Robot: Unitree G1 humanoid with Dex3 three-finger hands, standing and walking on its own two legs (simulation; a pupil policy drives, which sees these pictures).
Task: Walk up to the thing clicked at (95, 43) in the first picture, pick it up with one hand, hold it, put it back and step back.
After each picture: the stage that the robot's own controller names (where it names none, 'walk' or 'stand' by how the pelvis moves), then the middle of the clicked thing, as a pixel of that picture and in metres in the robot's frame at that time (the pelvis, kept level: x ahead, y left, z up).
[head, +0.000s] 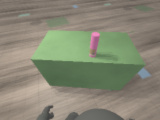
stand; (93, 46) +0.66 +0.00 +0.02
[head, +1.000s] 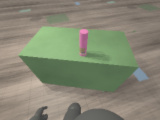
rise first; (83, 44) +0.61 +0.12 +0.05
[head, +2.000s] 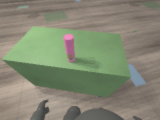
stand; (70, 50) +0.51 +0.20 +0.05
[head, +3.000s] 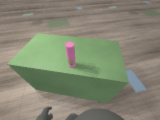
stand; (71, 56) +0.51 +0.20 +0.01
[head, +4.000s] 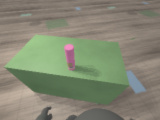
stand; (70, 58) +0.48 +0.20 +0.01
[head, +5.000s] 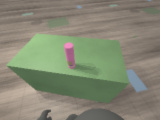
stand; (70, 57) +0.49 +0.20 +0.01
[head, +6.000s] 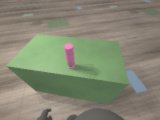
stand; (70, 57) +0.49 +0.20 +0.01
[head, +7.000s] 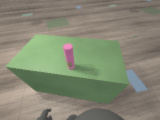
rise first; (69, 58) +0.48 +0.20 +0.01
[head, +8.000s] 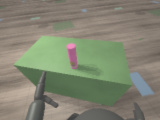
rise first; (72, 57) +0.50 +0.21 +0.02
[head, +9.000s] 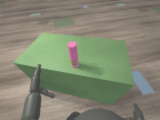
go down; (73, 56) +0.49 +0.20 +0.02
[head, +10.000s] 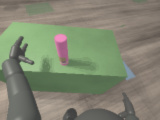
go down; (62, 52) +0.47 +0.19 +0.06
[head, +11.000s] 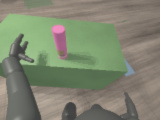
close in; (61, 45) +0.50 +0.19 +0.08
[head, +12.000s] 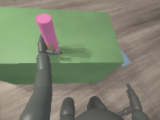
close; (50, 38) +0.51 +0.21 +0.11
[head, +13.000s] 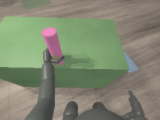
lift; (55, 49) +0.45 +0.21 +0.09
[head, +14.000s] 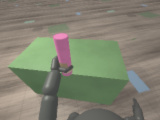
lift; (64, 57) +0.33 +0.18 +0.20
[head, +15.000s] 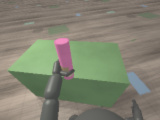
hold; (65, 61) +0.32 +0.17 +0.19
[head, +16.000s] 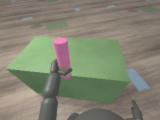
hold; (63, 60) +0.33 +0.18 +0.17
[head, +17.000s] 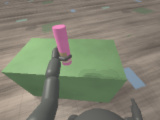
crouch; (63, 47) +0.42 +0.18 +0.20
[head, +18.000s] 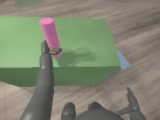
lower; (53, 41) +0.50 +0.21 +0.10
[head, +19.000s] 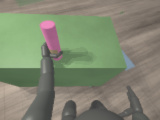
lower; (53, 43) +0.49 +0.21 +0.10
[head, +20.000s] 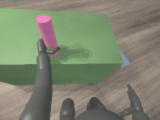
lower; (49, 39) +0.51 +0.21 +0.10
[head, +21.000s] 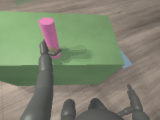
lower; (52, 41) +0.50 +0.21 +0.10
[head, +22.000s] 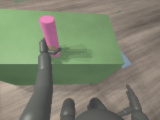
rest; (52, 39) +0.51 +0.21 +0.10
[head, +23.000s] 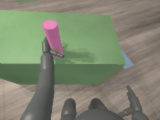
withdraw; (55, 42) +0.49 +0.20 +0.10
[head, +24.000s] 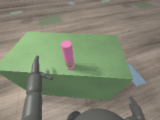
sink last; (68, 57) +0.45 +0.18 +0.06
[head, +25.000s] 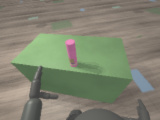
stand; (72, 54) +0.50 +0.20 +0.06
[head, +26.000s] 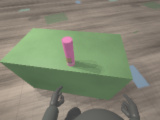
stand; (69, 53) +0.47 +0.20 +0.07
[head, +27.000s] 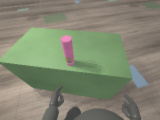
stand; (68, 52) +0.47 +0.20 +0.08
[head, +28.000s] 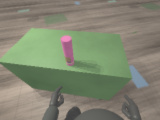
stand; (68, 52) +0.48 +0.20 +0.08
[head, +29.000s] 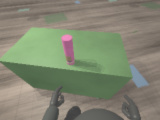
stand; (69, 51) +0.48 +0.20 +0.08
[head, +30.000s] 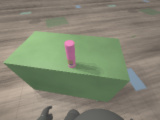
stand; (70, 55) +0.48 +0.19 +0.04
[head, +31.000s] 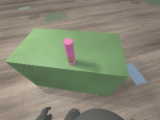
walk; (70, 53) +0.50 +0.20 +0.02
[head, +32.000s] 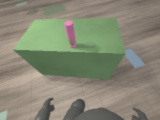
walk; (71, 36) +0.66 +0.23 +0.03
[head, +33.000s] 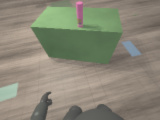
walk; (79, 15) +1.01 +0.18 +0.04
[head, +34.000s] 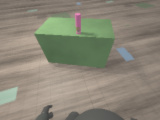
stand; (78, 24) +1.07 +0.23 +0.02
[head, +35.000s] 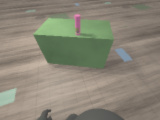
stand; (77, 25) +1.07 +0.22 +0.01
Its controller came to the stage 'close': yes
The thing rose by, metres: 0.22
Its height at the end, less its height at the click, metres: +0.00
